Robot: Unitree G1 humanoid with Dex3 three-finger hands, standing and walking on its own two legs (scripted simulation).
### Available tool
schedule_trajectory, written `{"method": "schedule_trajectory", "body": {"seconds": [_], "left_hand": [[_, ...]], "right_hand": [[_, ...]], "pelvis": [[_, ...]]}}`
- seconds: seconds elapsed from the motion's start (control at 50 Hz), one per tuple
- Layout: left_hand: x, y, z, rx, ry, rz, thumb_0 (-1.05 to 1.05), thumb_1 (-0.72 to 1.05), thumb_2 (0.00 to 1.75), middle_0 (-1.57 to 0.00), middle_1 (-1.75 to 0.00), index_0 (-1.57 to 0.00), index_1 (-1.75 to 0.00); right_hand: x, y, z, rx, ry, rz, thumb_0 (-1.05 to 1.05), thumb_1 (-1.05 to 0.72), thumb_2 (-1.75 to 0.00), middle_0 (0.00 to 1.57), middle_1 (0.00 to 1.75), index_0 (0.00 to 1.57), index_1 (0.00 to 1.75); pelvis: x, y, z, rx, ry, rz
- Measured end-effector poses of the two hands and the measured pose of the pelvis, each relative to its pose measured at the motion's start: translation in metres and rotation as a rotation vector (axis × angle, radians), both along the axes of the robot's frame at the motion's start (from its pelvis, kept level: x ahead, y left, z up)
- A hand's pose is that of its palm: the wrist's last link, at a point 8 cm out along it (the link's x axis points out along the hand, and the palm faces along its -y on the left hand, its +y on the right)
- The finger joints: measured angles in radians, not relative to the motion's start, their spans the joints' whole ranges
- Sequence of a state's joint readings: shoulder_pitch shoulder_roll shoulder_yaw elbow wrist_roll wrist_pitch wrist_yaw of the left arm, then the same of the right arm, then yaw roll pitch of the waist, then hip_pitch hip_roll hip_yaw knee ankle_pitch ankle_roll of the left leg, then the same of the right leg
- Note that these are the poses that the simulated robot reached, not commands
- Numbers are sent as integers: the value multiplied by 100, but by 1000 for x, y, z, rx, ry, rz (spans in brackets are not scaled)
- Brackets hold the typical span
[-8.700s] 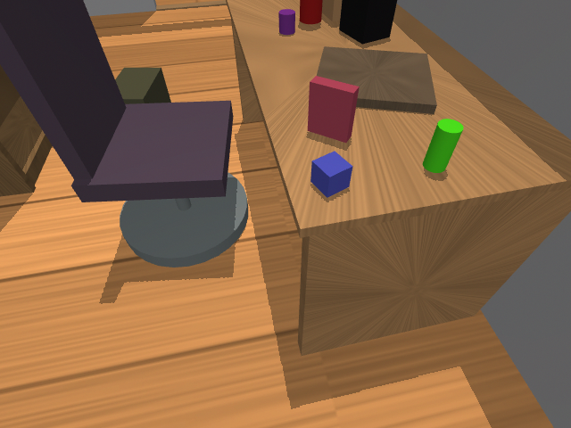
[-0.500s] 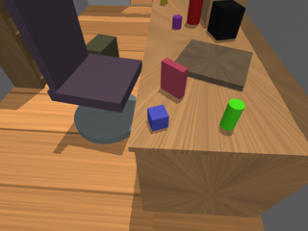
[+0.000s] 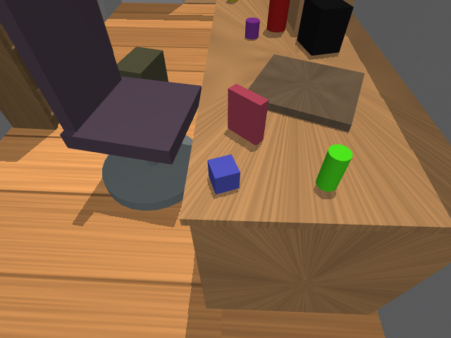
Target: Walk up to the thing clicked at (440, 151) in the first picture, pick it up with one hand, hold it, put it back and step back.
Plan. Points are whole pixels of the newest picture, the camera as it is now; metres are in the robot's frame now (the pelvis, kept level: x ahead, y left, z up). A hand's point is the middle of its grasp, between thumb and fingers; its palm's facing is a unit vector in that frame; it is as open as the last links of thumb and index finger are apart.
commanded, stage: stand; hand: right
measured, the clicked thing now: (332, 169) +0.47 -0.23 +0.00
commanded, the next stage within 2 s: none
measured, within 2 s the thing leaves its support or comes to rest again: neither
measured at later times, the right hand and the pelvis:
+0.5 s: hand out of the picture +0.09 -0.26 -0.15, palm faces -0.02 +0.94 -0.34, open 7.4 cm; pelvis +0.00 -0.01 +0.00, yaw -1 degrees
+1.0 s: hand out of the picture +0.08 -0.27 -0.16, palm faces -0.02 +0.94 -0.34, open 7.4 cm; pelvis +0.01 -0.01 +0.00, yaw -1 degrees
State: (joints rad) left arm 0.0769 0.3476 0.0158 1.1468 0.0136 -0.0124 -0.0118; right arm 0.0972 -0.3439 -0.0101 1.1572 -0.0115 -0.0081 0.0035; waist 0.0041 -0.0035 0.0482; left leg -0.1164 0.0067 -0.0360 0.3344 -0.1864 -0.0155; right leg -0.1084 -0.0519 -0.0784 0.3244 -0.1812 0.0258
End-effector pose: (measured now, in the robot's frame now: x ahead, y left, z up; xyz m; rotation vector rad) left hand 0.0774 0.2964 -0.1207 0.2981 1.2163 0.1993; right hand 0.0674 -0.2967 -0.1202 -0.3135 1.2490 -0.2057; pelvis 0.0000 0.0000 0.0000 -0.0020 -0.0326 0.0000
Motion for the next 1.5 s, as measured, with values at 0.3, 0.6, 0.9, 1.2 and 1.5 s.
{"method": "schedule_trajectory", "body": {"seconds": [0.3, 0.6, 0.9, 1.2, 1.5], "left_hand": [[5, -4, 2, 9, 2, -18, 1, 91, 90, -20, -30, -21, -30], [-2, -8, 2, 9, 19, -20, 1, 91, 90, -20, -30, -21, -30], [-1, -10, 2, 14, 29, -24, 1, 91, 90, -20, -30, -21, -30], [8, -12, 3, 13, 13, -34, 1, 91, 90, -20, -30, -21, -30], [8, -13, 3, 14, 22, -37, 1, 91, 90, -20, -30, -21, -30]], "right_hand": [[14, -5, 2, 1, -30, 10, 0, -90, -90, 21, 30, 20, 30], [10, -9, 1, 2, -20, 9, 0, -90, -90, 21, 30, 20, 30], [2, -12, -1, 5, 4, 2, 0, -90, -90, 21, 30, 20, 30], [8, -14, 1, -2, -15, 1, 0, -90, -90, 21, 30, 20, 30], [5, -14, 0, 0, -6, -4, 0, -90, -90, 21, 30, 20, 30]], "pelvis": [[4, -5, 1, 1, 2, -7], [4, -9, 1, 1, 2, -12], [7, -11, 1, 2, 6, -16], [9, -12, 1, 3, 3, -22], [11, -12, 1, 3, 5, -27]]}}
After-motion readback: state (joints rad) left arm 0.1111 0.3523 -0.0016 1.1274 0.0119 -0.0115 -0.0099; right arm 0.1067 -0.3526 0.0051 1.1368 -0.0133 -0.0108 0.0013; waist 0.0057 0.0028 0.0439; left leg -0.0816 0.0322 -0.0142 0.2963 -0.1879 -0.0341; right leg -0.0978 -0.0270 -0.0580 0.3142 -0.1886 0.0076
